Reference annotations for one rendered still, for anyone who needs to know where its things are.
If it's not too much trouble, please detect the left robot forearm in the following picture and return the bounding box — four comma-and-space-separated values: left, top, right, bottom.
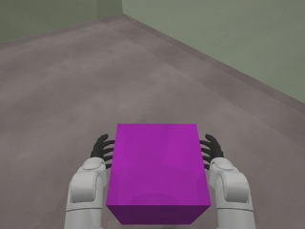
64, 156, 108, 229

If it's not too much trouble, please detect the right robot hand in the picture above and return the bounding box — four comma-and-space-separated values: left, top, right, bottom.
199, 134, 224, 171

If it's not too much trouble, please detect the carton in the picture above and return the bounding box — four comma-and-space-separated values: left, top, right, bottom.
106, 123, 211, 225

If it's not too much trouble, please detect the right robot forearm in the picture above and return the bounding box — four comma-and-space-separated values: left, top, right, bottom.
209, 157, 256, 229

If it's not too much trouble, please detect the left robot hand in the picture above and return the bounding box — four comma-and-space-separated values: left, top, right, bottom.
90, 134, 115, 169

